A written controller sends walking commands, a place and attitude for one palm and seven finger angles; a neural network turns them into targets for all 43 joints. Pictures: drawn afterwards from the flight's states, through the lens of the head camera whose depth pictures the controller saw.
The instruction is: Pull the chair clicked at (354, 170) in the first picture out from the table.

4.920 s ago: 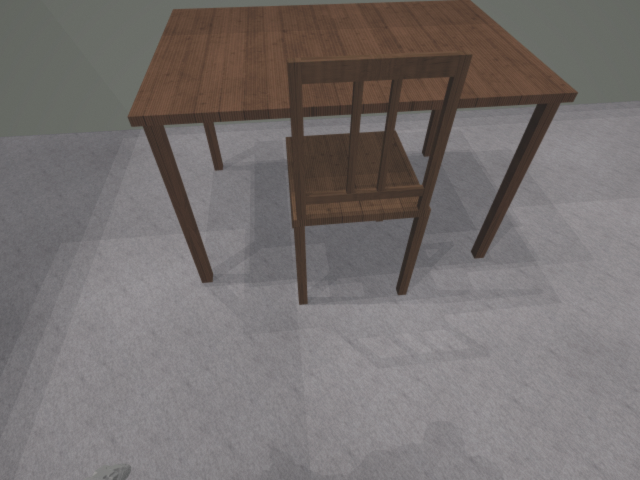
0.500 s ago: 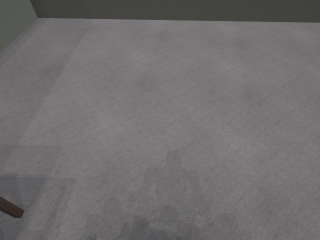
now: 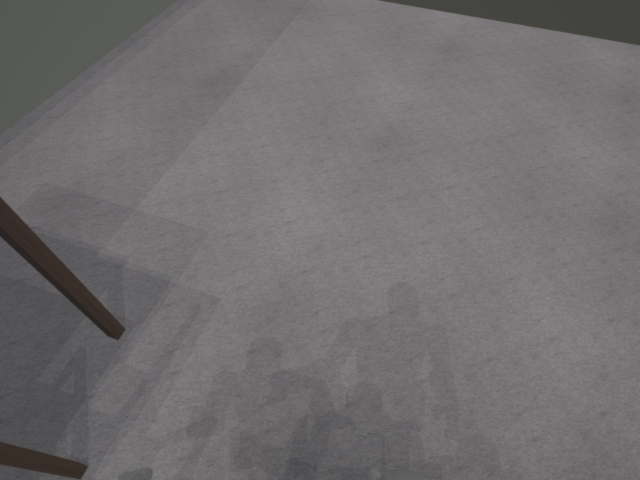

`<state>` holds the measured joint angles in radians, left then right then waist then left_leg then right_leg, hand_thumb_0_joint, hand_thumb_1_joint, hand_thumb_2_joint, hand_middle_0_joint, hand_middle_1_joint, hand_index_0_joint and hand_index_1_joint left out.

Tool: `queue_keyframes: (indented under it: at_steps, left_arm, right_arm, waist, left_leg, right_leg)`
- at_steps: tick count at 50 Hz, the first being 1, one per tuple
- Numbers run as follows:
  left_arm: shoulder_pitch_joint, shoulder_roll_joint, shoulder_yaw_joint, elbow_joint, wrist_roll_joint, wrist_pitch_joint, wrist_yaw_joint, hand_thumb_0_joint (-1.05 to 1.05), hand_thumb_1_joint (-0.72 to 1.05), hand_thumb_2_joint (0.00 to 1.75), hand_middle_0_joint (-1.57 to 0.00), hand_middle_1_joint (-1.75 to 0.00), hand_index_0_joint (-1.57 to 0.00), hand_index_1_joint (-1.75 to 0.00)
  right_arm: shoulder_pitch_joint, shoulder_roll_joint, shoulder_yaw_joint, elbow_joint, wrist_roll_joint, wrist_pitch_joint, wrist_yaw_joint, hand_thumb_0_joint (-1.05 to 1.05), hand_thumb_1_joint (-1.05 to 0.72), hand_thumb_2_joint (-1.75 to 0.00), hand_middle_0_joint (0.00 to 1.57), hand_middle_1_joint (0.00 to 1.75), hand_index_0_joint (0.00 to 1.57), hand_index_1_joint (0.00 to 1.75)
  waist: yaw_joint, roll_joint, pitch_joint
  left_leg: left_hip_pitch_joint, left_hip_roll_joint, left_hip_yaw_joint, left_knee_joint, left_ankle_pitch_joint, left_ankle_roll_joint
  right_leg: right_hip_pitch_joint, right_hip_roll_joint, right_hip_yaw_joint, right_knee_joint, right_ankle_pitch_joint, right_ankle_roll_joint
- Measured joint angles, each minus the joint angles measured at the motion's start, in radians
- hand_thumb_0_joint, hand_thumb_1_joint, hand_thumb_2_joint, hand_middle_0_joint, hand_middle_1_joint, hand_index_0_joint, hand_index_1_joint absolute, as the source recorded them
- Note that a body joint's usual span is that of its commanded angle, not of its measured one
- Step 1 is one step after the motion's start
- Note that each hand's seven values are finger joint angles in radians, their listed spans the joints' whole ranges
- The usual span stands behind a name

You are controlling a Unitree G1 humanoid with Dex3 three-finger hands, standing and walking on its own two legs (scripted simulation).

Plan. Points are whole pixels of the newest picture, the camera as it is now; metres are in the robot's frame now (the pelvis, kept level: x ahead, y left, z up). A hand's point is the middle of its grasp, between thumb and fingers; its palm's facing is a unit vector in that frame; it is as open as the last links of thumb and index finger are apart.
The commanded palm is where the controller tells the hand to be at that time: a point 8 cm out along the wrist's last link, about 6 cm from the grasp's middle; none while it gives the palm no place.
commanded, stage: turn to face it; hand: left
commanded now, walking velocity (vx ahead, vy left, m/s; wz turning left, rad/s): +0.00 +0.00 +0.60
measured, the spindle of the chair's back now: out of the picture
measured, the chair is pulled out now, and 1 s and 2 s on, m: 0.00 0.00 0.00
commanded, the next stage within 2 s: take the last steps up to it in 2.00 s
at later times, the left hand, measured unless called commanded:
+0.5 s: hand out of the picture -0.05 +0.14 -0.16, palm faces +0.36 -0.90 -0.26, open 7.4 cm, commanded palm none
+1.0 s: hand out of the picture -0.08 +0.22 -0.16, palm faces +0.60 -0.76 -0.26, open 7.4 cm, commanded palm none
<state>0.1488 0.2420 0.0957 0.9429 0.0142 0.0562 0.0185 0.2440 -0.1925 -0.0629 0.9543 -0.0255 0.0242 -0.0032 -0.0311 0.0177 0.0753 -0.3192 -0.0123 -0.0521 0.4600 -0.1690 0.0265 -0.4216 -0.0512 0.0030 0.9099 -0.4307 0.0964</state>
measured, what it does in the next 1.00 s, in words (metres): steps on the spot, turning left: right foot, then left foot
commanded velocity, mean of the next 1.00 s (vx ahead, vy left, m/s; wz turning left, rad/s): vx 0.00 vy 0.00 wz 0.60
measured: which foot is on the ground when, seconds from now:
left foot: down 0.00-0.12, up 0.14-0.60, down 0.62-1.00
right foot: up 0.00-0.10, down 0.12-0.62, up 0.64-1.00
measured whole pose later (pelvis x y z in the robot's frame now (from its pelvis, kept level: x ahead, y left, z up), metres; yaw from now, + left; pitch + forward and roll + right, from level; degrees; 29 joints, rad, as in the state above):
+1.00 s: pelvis -0.05 -0.02 +0.00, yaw +37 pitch +1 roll -1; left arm 0.13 0.25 0.07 0.88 0.02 0.06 0.01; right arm 0.20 -0.21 -0.05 0.92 -0.02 0.04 0.01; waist -0.03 0.00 0.07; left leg -0.28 -0.06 -0.09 0.48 -0.20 0.04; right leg -0.42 -0.06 0.01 0.90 -0.42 0.10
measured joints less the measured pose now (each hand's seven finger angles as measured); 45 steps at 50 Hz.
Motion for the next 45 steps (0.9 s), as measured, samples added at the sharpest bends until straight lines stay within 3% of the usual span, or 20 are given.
queue_keyframes:
  at_steps: [5,7,10,13,16,22,28,31,32,34,38,41,45]
  left_arm:
    - [-0.031,-0.023,-0.017,-0.037,-0.008,-0.018,-0.001,0.01,0.91,0.9,-0.2,-0.3,-0.2,-0.29]
    - [-0.026,-0.035,-0.024,-0.052,-0.002,-0.036,0.0,0.01,0.91,0.9,-0.2,-0.3,-0.2,-0.29]
    - [-0.002,-0.06,-0.044,-0.06,0.006,-0.035,0.002,0.0,0.91,0.9,-0.2,-0.3,-0.2,-0.29]
    - [0.033,-0.071,-0.051,-0.056,0.006,-0.036,0.002,0.0,0.91,0.9,-0.2,-0.3,-0.21,-0.29]
    - [0.056,-0.075,-0.057,-0.051,0.006,-0.042,-0.001,0.01,0.91,0.9,-0.2,-0.3,-0.21,-0.29]
    - [0.099,-0.075,-0.062,-0.043,0.014,-0.05,-0.003,0.01,0.9,0.9,-0.21,-0.3,-0.21,-0.3]
    - [0.137,-0.041,-0.046,-0.019,0.022,-0.037,-0.005,0.01,0.9,0.9,-0.21,-0.3,-0.21,-0.3]
    - [0.158,-0.011,-0.032,-0.008,0.016,-0.027,-0.007,0.01,0.9,0.9,-0.21,-0.3,-0.21,-0.3]
    - [0.158,0.003,-0.025,-0.002,0.011,-0.02,-0.009,0.01,0.9,0.9,-0.21,-0.3,-0.21,-0.3]
    - [0.141,0.027,-0.016,0.009,0.009,0.005,-0.005,0.01,0.91,0.9,-0.2,-0.3,-0.21,-0.29]
    - [0.101,0.038,-0.007,0.012,0.01,0.017,-0.006,0.01,0.91,0.9,-0.2,-0.3,-0.2,-0.29]
    - [0.067,0.036,-0.01,-0.008,0.009,0.007,-0.011,0.01,0.91,0.9,-0.2,-0.3,-0.2,-0.29]
    - [0.027,0.026,-0.015,-0.035,0.007,0.001,-0.01,0.01,0.91,0.9,-0.2,-0.3,-0.2,-0.29]
  right_arm:
    - [-0.009,-0.032,-0.017,-0.007,0.0,0.021,0.006,0.01,-0.91,-0.9,0.2,0.3,0.21,0.3]
    - [-0.012,-0.047,-0.028,-0.011,0.007,0.032,0.007,0.01,-0.91,-0.9,0.2,0.3,0.21,0.3]
    - [-0.019,-0.07,-0.046,-0.013,0.001,0.049,0.012,0.01,-0.91,-0.9,0.2,0.3,0.2,0.3]
    - [-0.031,-0.083,-0.05,-0.018,-0.003,0.05,0.024,0.01,-0.91,-0.9,0.19,0.3,0.2,0.3]
    - [-0.04,-0.089,-0.05,-0.023,-0.001,0.048,0.03,0.01,-0.91,-0.9,0.19,0.3,0.2,0.3]
    - [-0.073,-0.091,-0.04,-0.012,0.001,0.066,0.032,0.01,-0.91,-0.9,0.19,0.3,0.2,0.3]
    - [-0.135,-0.072,-0.017,-0.031,0.01,0.053,0.033,0.01,-0.91,-0.9,0.19,0.3,0.2,0.3]
    - [-0.147,-0.063,-0.004,-0.057,0.011,0.029,0.036,0.01,-0.91,-0.9,0.19,0.3,0.2,0.3]
    - [-0.152,-0.056,-0.004,-0.064,0.009,0.016,0.034,0.01,-0.91,-0.9,0.19,0.3,0.2,0.3]
    - [-0.158,-0.042,0.005,-0.071,0.012,0.001,0.031,0.01,-0.91,-0.9,0.19,0.3,0.2,0.3]
    - [-0.137,-0.026,0.018,-0.071,0.008,-0.002,0.015,0.01,-0.91,-0.9,0.2,0.3,0.21,0.3]
    - [-0.118,-0.02,0.023,-0.061,0.009,0.0,0.011,0.01,-0.91,-0.9,0.2,0.3,0.21,0.3]
    - [-0.085,-0.014,0.022,-0.049,0.007,0.005,0.012,0.01,-0.91,-0.9,0.2,0.3,0.21,0.3]
  waist:
    - [-0.012,0.027,-0.006]
    - [-0.006,0.034,-0.014]
    - [-0.006,0.044,-0.023]
    - [-0.004,0.029,-0.029]
    - [-0.005,0.017,-0.022]
    - [0.024,0.001,0.004]
    - [0.062,-0.027,0.031]
    - [0.072,-0.042,0.024]
    - [0.07,-0.056,0.024]
    - [0.077,-0.075,0.032]
    - [0.069,-0.062,0.019]
    - [0.058,-0.05,0.013]
    - [0.038,-0.036,0.001]
  left_leg:
    - [-0.04,-0.022,-0.069,0.044,0.004,-0.036]
    - [-0.081,-0.034,-0.083,0.126,-0.07,-0.054]
    - [-0.174,-0.042,-0.038,0.422,-0.261,-0.062]
    - [-0.226,-0.015,0.015,0.645,-0.224,-0.079]
    - [-0.231,0.021,0.033,0.724,-0.179,-0.099]
    - [-0.164,0.064,0.059,0.62,-0.218,-0.116]
    - [-0.056,0.06,0.125,0.36,-0.266,-0.094]
    - [0.036,0.047,0.155,0.145,-0.143,-0.069]
    - [0.032,0.034,0.152,0.137,-0.119,-0.044]
    - [0.018,0.017,0.141,0.172,-0.146,0.0]
    - [0.04,0.006,0.097,0.116,-0.126,0.018]
    - [0.058,-0.01,0.063,0.055,-0.082,0.025]
    - [0.062,-0.026,0.017,0.015,-0.05,0.027]
  right_leg:
    - [0.108,0.037,-0.009,-0.245,0.054,-0.018]
    - [0.159,0.039,-0.024,-0.359,0.11,-0.051]
    - [0.177,0.017,-0.065,-0.356,0.119,-0.109]
    - [0.214,-0.01,-0.093,-0.403,0.14,-0.118]
    - [0.237,-0.03,-0.13,-0.428,0.15,-0.12]
    - [0.247,-0.062,-0.208,-0.423,0.14,-0.117]
    - [0.223,-0.105,-0.274,-0.368,0.113,-0.09]
    - [0.192,-0.135,-0.308,-0.286,0.071,-0.063]
    - [0.16,-0.146,-0.285,-0.208,0.031,-0.045]
    - [0.081,-0.124,-0.184,-0.012,-0.088,-0.022]
    - [-0.031,-0.073,-0.083,0.214,-0.038,-0.003]
    - [-0.064,-0.06,-0.041,0.229,0.034,0.007]
    - [-0.052,-0.044,-0.01,0.138,0.045,0.014]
